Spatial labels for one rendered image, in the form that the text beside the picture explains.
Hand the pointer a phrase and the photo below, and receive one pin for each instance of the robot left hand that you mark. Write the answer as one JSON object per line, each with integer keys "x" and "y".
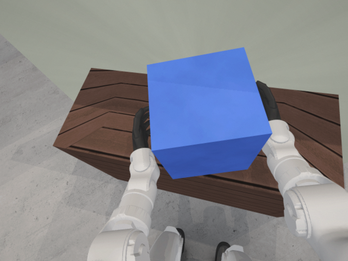
{"x": 139, "y": 132}

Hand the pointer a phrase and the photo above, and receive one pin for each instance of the right robot shin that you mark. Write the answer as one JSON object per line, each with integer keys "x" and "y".
{"x": 235, "y": 247}

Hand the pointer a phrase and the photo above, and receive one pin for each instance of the right robot forearm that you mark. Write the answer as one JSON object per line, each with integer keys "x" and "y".
{"x": 287, "y": 166}

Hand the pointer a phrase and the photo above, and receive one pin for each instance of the robot right hand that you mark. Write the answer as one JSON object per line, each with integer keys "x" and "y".
{"x": 268, "y": 101}

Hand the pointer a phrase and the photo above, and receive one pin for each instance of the left robot upper arm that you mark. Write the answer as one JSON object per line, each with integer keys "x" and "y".
{"x": 120, "y": 245}

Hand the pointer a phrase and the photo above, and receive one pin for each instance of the carton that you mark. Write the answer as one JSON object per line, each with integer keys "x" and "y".
{"x": 206, "y": 114}

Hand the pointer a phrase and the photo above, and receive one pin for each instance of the right robot upper arm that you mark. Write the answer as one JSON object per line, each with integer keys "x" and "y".
{"x": 319, "y": 214}

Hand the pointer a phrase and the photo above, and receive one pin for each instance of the left robot forearm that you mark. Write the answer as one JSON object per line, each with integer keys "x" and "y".
{"x": 138, "y": 199}

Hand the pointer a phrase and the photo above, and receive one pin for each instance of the pedestal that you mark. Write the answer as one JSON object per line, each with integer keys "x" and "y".
{"x": 98, "y": 131}

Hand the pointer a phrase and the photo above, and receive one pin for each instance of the left robot thigh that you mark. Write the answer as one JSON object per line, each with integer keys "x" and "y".
{"x": 167, "y": 247}

